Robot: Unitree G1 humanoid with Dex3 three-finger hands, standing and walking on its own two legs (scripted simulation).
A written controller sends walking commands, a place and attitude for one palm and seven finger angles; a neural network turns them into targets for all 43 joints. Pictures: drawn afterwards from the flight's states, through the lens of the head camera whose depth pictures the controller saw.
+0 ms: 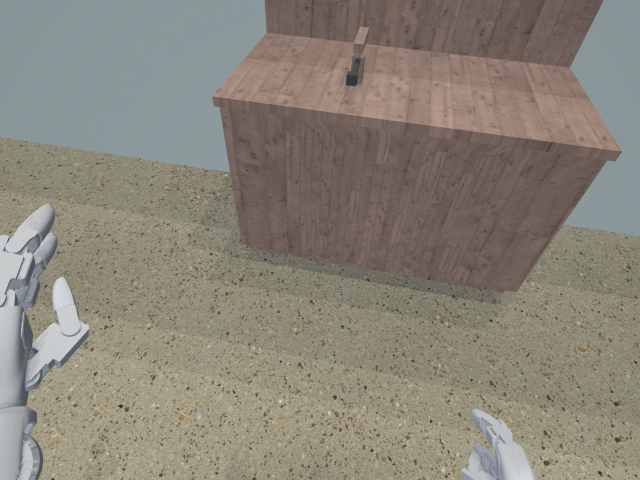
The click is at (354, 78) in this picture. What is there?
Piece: tap's lever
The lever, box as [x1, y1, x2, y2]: [346, 71, 357, 85]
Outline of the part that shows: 348,71 346,76 346,84 355,85 357,72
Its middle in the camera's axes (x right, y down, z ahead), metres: +0.08 -0.43 +1.04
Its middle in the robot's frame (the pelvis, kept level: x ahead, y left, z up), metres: +1.08 -0.02 +0.03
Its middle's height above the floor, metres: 0.80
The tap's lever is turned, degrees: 0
